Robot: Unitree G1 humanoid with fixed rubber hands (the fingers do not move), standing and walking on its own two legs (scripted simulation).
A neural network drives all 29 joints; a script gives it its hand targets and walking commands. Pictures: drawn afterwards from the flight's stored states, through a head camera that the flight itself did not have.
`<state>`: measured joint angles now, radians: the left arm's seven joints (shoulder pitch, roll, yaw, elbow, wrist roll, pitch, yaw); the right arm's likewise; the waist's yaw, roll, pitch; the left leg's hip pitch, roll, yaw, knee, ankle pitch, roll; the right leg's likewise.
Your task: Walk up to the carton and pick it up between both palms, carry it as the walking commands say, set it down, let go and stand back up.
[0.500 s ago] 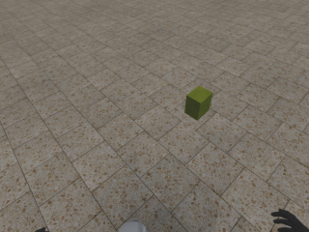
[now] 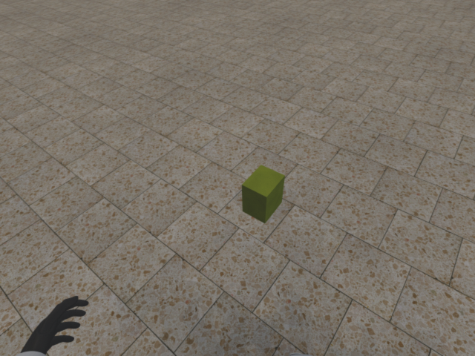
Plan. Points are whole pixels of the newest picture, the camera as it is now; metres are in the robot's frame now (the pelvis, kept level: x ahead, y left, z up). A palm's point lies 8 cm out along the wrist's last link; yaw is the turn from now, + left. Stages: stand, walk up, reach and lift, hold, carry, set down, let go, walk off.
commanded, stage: walk up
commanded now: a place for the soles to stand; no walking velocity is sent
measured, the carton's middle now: (262, 194) +1.01 -0.17 -0.64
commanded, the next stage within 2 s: none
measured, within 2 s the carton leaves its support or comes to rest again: neither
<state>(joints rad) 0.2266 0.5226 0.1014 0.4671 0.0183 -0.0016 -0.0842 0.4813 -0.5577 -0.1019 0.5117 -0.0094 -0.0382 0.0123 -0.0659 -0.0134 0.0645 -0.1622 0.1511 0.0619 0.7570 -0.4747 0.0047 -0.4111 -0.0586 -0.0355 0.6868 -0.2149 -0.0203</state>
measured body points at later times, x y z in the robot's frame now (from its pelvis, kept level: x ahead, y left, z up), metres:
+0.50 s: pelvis +0.22 -0.02 +0.00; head +0.22 +0.00 +0.45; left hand +0.29 +0.32 -0.08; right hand +0.38 -0.34 -0.02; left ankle +0.27 +0.11 -0.71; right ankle +0.21 -0.15 -0.65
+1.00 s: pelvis +0.42 -0.08 +0.02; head +0.43 -0.08 +0.47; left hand +0.45 +0.27 -0.04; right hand +0.61 -0.38 -0.04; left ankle +0.51 +0.04 -0.69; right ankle +0.42 -0.20 -0.71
